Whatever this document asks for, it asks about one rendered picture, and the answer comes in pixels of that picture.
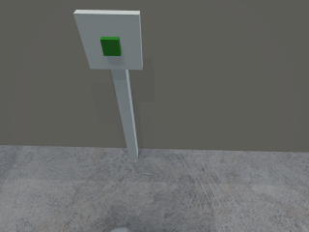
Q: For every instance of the panel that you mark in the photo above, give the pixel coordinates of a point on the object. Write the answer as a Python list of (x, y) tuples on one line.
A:
[(94, 24)]

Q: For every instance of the button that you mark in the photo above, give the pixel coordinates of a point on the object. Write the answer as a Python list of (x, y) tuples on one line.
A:
[(111, 46)]

